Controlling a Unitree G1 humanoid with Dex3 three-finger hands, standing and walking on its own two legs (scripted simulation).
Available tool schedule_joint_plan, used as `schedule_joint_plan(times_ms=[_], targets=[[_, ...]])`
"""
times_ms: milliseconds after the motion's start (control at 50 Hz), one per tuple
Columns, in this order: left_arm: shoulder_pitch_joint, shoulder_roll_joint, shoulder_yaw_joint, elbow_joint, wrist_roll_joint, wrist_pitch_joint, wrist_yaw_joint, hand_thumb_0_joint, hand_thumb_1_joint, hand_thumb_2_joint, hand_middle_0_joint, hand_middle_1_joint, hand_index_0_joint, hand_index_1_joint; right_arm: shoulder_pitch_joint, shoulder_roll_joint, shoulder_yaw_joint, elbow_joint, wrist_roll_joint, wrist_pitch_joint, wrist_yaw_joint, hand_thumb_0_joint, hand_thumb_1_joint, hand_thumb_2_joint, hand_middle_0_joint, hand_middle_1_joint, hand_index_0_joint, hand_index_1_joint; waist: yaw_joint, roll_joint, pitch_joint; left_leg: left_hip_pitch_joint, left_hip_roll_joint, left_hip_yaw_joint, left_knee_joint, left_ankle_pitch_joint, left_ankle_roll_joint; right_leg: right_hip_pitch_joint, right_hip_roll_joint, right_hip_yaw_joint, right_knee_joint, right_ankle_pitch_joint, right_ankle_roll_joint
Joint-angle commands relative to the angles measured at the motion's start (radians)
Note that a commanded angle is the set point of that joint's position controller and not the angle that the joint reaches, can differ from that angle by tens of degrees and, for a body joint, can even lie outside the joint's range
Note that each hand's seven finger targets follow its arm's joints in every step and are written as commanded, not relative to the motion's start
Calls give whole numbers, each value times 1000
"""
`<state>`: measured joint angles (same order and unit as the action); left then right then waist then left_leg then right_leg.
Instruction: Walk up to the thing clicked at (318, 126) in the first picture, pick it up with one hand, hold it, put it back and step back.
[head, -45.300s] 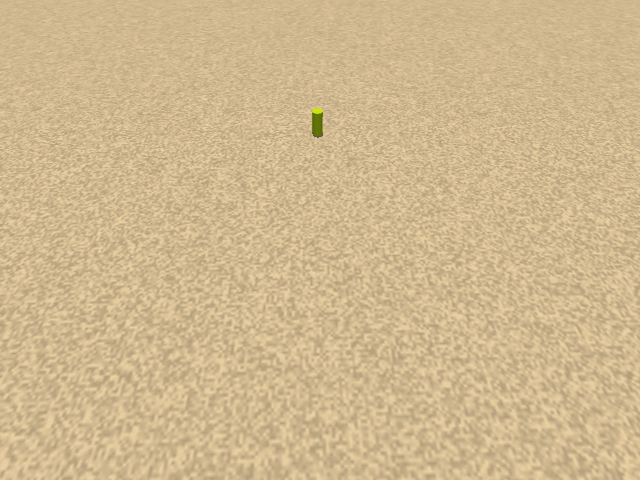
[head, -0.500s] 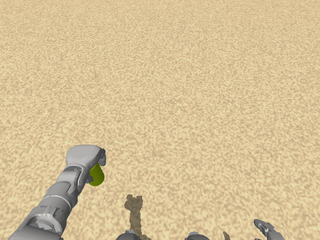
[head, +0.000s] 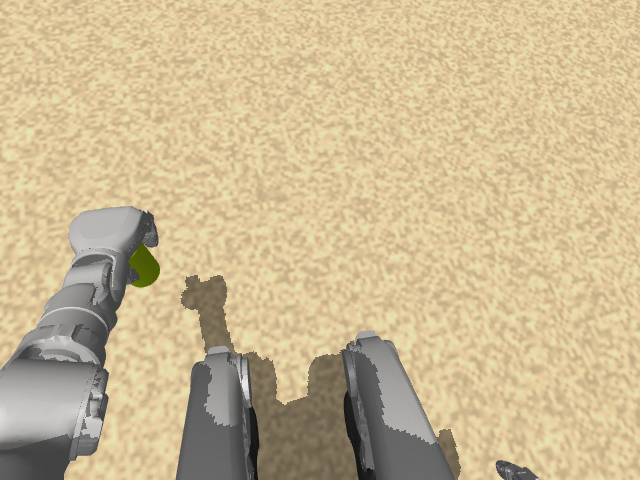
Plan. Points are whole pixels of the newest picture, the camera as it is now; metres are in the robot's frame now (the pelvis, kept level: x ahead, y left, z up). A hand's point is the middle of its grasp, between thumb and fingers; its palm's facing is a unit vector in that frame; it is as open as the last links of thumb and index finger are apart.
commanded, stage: crouch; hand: left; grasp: from above
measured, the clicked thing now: (131, 259) +0.44 +0.25 -0.19
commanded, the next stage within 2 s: lower in 1.02 s
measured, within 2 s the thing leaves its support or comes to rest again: rests again in 1.80 s
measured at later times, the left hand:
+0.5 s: hand (146, 269) +0.45 +0.25 -0.26, palm faces -0.45 -0.04 -0.89, open 7.2 cm
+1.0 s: hand (155, 271) +0.46 +0.25 -0.31, palm faces -0.46 -0.04 -0.89, open 7.2 cm
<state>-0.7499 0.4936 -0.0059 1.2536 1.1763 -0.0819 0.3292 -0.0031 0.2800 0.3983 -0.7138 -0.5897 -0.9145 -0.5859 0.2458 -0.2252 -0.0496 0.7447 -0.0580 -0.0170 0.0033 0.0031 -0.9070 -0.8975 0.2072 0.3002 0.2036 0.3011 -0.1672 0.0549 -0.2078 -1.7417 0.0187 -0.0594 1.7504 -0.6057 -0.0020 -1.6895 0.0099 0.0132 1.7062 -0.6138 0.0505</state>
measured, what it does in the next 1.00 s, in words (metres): lowers itself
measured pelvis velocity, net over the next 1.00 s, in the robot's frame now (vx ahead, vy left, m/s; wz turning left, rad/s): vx -0.02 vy -0.01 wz -0.06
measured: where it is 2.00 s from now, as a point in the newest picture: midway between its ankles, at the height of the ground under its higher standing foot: (306, 464)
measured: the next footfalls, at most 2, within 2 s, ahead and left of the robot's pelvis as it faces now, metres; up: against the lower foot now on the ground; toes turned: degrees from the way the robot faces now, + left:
none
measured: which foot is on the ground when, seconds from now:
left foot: down 0.00-1.00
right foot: down 0.00-1.00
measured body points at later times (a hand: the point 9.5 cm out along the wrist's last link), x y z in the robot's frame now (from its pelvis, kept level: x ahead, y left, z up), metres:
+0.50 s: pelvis +0.00 -0.01 -0.10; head +0.23 +0.04 +0.28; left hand +0.47 +0.25 -0.21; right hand +0.06 -0.29 -0.21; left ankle +0.07 +0.12 -0.49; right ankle +0.08 -0.15 -0.49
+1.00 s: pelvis -0.02 -0.01 -0.15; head +0.22 +0.04 +0.23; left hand +0.48 +0.25 -0.26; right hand +0.01 -0.28 -0.26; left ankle +0.07 +0.12 -0.49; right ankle +0.07 -0.15 -0.49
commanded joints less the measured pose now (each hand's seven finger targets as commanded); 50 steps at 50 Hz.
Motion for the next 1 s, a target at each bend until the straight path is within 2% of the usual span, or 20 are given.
schedule_joint_plan(times_ms=[0,20,100,200,240,280,300,360,420,500,520,600,640,660,720,780,800,880,900,980], targets=[[-433,300,64,-217,13,-20,54,0,659,560,-958,-685,-1017,-626,116,-224,-69,-61,-8,-38,-5,0,-900,-899,200,299,200,299,4,162,-619,447,-19,-13,-177,41,3,121,12,-85,-117,74,-94],[-424,280,51,-196,16,-23,55,0,675,548,-974,-671,-1032,-613,115,-221,-67,-62,-10,-40,-1,0,-902,-899,199,299,200,299,-9,158,-612,427,-20,-6,-153,32,5,103,14,-87,-113,66,-92],[-452,320,75,-204,18,-26,70,0,685,630,-977,-725,-1032,-670,130,-228,-55,-41,-20,-49,14,0,-902,-900,199,299,200,299,-13,162,-667,377,-22,4,-72,87,12,79,12,-91,-57,115,-88],[-441,314,72,-170,25,-23,68,0,676,638,-988,-706,-1035,-658,134,-233,-50,-32,-29,-50,35,0,-908,-903,199,299,200,299,-24,184,-662,341,-23,12,5,165,14,37,13,-99,5,175,-86],[-428,330,79,-166,25,-23,62,0,680,636,-989,-711,-1038,-662,133,-234,-49,-34,-32,-49,44,0,-911,-904,199,299,200,299,-11,203,-681,352,-20,15,33,205,13,34,14,-101,35,200,-87],[-464,340,84,-197,26,-29,60,0,684,639,-1000,-695,-1043,-652,133,-235,-49,-39,-34,-46,51,0,-911,-904,199,299,200,299,-17,226,-698,335,-21,17,57,222,12,28,15,-105,62,218,-88],[-427,340,88,-152,29,-26,58,0,682,653,-1004,-699,-1045,-657,136,-237,-48,-37,-35,-45,55,0,-913,-905,199,299,199,299,-19,198,-671,332,-18,10,65,228,13,15,14,-108,70,220,-86],[-482,348,83,-168,27,-37,58,0,662,630,-992,-688,-1034,-646,132,-235,-44,-35,-37,-40,62,0,-916,-906,199,299,199,299,-27,227,-651,274,-19,31,108,216,18,-3,21,-101,85,226,-83],[-432,370,98,-129,35,-37,60,0,664,616,-1001,-656,-1039,-617,133,-235,-41,-40,-40,-34,70,0,-915,-905,199,300,200,299,-20,173,-644,224,-18,34,141,201,25,17,25,-100,97,228,-77],[-472,380,98,-140,35,-45,59,0,669,647,-1006,-677,-1042,-641,131,-238,-41,-38,-40,-30,75,0,-915,-906,199,300,200,300,-17,207,-639,203,-18,34,155,171,21,-24,29,-108,130,197,-81],[-452,373,93,-107,34,-47,56,0,697,615,-1012,-686,-1057,-640,131,-240,-39,-39,-42,-30,79,0,-917,-906,199,300,200,300,-29,211,-607,189,-17,30,157,164,18,-37,27,-112,143,190,-82],[-504,402,101,-128,38,-53,55,0,672,641,-1000,-679,-1038,-641,133,-249,-40,-36,-41,-25,82,0,-915,-906,200,300,200,300,-26,217,-645,185,-16,27,182,163,19,-55,31,-118,172,193,-84],[-465,374,91,-71,40,-49,53,0,695,651,-1008,-706,-1050,-663,142,-250,-32,-35,-45,-25,87,0,-916,-906,199,300,200,300,-42,204,-592,166,-17,22,192,158,18,-87,27,-122,185,185,-82],[-525,395,99,-125,34,-59,55,0,694,633,-1004,-698,-1048,-654,134,-251,-33,-33,-45,-25,87,0,-915,-905,199,300,200,300,-38,232,-611,160,-17,24,193,147,17,-90,29,-122,193,180,-84],[-543,423,107,-108,46,-63,56,0,677,631,-1005,-668,-1041,-632,138,-257,-29,-31,-44,-25,90,0,-916,-906,200,300,200,300,-37,239,-623,160,-17,21,202,128,16,-105,31,-127,209,164,-88],[-510,410,97,-36,49,-64,58,0,686,650,-1012,-686,-1047,-650,140,-253,-19,-25,-49,-26,93,0,-918,-906,199,300,200,300,-52,193,-576,97,-19,30,227,98,24,-103,32,-126,208,146,-82],[-576,444,109,-90,48,-71,62,0,690,664,-1023,-668,-1051,-639,135,-258,-18,-21,-48,-27,91,0,-913,-905,200,300,200,300,-44,222,-600,91,-20,34,232,91,25,-114,33,-124,216,141,-84],[-543,425,100,-16,58,-69,62,0,699,645,-1029,-667,-1060,-636,143,-262,-13,-18,-50,-29,94,0,-918,-907,199,300,199,300,-57,231,-568,108,-18,16,225,66,17,-163,29,-139,242,113,-89],[-588,436,101,-50,58,-73,65,0,683,637,-1023,-641,-1050,-614,137,-262,-12,-15,-49,-28,93,0,-915,-906,200,300,200,300,-52,243,-593,101,-19,21,234,68,18,-163,33,-137,247,118,-91],[-575,454,104,-17,61,-75,66,0,672,665,-1027,-640,-1046,-620,143,-261,-2,-9,-51,-29,94,0,-917,-907,199,300,199,300,-53,215,-583,48,-21,30,260,70,24,-147,36,-135,254,122,-87]])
